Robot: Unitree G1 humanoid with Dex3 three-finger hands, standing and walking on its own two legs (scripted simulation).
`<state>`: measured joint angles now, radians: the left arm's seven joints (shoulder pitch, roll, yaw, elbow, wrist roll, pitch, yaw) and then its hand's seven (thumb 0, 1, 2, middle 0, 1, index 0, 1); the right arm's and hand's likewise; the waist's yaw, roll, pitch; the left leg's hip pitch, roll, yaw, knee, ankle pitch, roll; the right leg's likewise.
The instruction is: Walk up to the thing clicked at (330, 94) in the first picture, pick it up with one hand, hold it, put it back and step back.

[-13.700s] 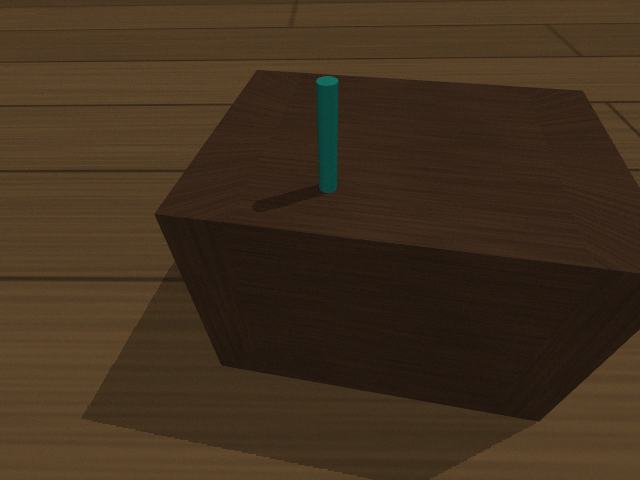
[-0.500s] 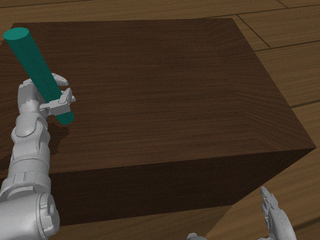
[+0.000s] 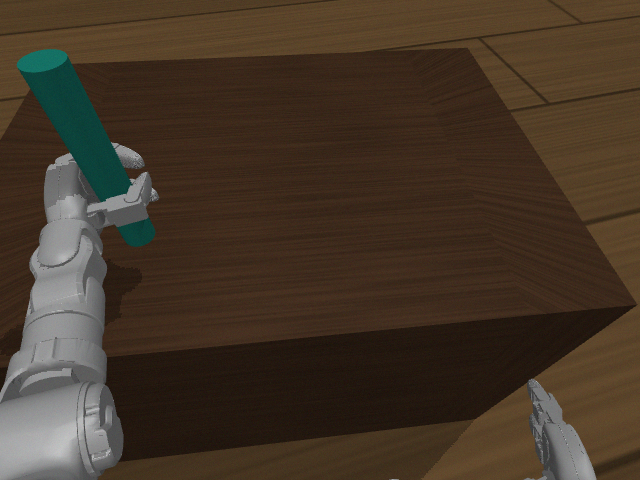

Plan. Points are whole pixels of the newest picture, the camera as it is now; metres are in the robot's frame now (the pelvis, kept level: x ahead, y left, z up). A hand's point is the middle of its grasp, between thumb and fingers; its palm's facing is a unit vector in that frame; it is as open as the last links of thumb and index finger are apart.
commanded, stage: lift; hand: left
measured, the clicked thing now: (102, 167) +0.47 +0.23 +0.16
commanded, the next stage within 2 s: hold in 1.20 s
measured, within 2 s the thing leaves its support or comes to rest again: neither
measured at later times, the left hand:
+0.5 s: hand (108, 175) +0.41 +0.19 +0.20, palm faces +0.16 -0.99 -0.03, open 5.0 cm
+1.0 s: hand (79, 188) +0.35 +0.18 +0.24, palm faces +0.15 -0.99 -0.02, open 5.0 cm
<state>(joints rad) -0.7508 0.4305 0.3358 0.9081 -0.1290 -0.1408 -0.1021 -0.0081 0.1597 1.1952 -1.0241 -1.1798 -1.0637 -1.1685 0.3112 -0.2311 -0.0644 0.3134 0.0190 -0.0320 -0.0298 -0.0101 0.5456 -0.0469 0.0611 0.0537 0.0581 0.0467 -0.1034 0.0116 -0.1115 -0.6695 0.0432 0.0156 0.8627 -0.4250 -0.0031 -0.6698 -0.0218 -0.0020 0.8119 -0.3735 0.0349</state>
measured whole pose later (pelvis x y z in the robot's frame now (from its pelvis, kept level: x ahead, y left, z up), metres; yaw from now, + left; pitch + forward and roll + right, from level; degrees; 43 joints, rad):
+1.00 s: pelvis -0.01 -0.01 +0.03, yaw +2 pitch +0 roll +0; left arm -0.44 0.28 0.25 0.11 -0.20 0.43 -0.04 -0.01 0.17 1.18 -1.02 -1.18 -1.06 -1.17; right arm 0.28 -0.22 -0.09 0.57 0.05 -0.19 -0.07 -0.01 0.56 -0.04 0.06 0.05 0.05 0.05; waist 0.00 0.05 -0.07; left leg -0.30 0.02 0.00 0.62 -0.31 -0.01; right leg -0.31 -0.05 -0.02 0.61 -0.29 0.03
